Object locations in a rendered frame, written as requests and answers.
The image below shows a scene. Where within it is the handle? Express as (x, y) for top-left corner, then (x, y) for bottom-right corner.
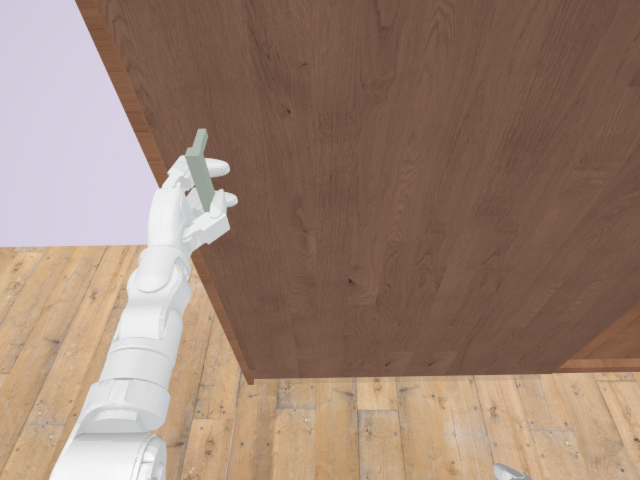
(185, 129), (215, 213)

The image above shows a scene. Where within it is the robot left hand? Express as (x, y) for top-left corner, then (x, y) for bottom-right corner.
(147, 155), (238, 261)

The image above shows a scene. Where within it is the wardrobe door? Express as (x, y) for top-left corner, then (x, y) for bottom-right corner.
(98, 0), (640, 379)
(570, 302), (640, 359)

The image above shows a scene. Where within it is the robot left forearm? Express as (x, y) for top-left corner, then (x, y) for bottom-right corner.
(49, 245), (192, 480)

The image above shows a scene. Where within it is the robot left upper arm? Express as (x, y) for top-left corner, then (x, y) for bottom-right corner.
(54, 432), (167, 480)

